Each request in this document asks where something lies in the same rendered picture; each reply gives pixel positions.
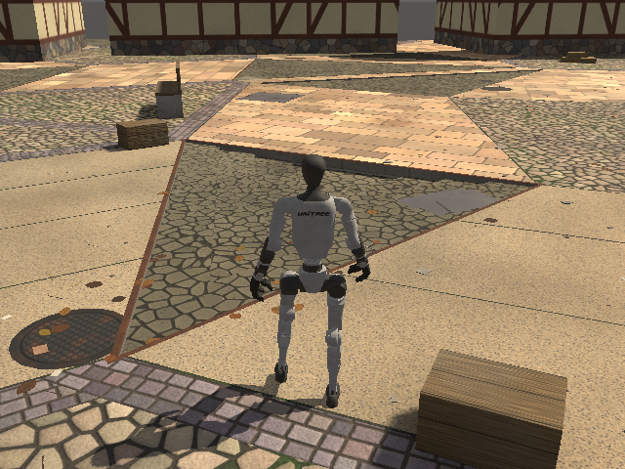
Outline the robot right hand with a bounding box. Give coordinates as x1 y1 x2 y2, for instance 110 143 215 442
348 264 371 282

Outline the robot left hand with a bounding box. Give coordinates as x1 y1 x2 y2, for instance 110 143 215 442
250 277 272 302

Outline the humanoid robot torso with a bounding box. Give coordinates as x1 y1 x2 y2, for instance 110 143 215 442
290 192 336 293

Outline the robot left forearm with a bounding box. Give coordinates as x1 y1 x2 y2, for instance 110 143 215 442
253 237 275 281

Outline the robot right upper arm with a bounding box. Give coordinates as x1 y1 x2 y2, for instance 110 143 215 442
333 196 361 250

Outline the robot right shin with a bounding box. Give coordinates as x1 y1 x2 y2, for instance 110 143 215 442
327 330 342 395

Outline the robot right forearm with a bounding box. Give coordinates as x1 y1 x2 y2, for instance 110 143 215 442
352 235 368 268

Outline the robot left upper arm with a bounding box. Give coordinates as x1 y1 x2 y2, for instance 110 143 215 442
266 196 293 252

